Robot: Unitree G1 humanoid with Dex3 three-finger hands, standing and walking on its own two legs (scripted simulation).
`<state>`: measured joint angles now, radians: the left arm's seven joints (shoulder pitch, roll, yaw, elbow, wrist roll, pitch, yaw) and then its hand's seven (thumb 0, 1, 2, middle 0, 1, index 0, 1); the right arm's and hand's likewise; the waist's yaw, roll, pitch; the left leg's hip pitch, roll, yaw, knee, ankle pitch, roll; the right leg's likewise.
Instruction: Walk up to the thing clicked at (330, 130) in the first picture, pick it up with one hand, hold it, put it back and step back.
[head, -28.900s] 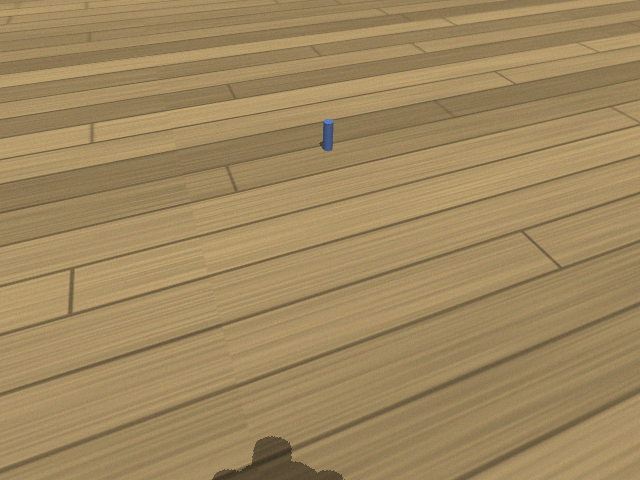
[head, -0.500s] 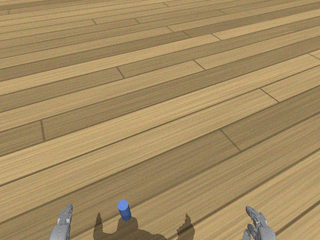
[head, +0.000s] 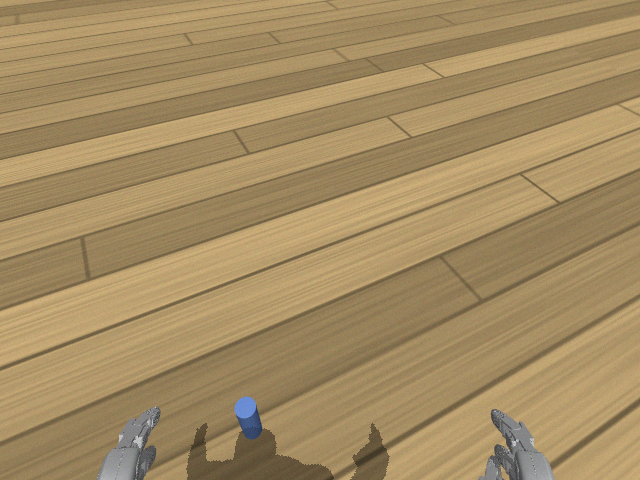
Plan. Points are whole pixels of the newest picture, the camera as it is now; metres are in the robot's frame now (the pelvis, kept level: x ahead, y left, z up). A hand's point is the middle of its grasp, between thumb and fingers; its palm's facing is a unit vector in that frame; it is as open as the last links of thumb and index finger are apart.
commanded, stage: stand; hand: left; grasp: from the side
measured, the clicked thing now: (249, 418) +0.44 +0.19 -0.64
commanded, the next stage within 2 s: none
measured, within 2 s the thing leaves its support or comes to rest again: neither
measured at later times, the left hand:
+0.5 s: hand out of the picture +0.08 +0.25 -0.11, palm faces +0.00 -0.94 -0.35, open 7.5 cm
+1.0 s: hand out of the picture +0.03 +0.26 -0.10, palm faces +0.00 -0.94 -0.35, open 7.4 cm
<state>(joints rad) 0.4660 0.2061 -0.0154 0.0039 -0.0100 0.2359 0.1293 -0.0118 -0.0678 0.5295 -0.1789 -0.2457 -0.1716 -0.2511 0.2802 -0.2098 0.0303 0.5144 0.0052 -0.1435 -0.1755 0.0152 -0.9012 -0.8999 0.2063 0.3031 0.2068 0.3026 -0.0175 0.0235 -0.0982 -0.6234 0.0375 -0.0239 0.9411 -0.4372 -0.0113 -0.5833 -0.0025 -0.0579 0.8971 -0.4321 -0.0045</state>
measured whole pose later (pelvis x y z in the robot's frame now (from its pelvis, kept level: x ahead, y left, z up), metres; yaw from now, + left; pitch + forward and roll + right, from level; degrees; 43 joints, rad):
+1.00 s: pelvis -0.01 +0.01 +0.06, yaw +1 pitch -4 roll +0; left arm 0.16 0.32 0.00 1.14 0.03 -0.01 0.01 0.00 0.90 0.90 -0.21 -0.30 -0.20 -0.30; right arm 0.13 -0.32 -0.02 1.13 -0.03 0.01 0.00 0.01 -0.90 -0.90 0.21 0.30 0.21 0.30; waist 0.01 0.01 0.06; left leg -0.15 -0.01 0.00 0.37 -0.16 0.01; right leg -0.13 -0.04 -0.05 0.37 -0.18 0.02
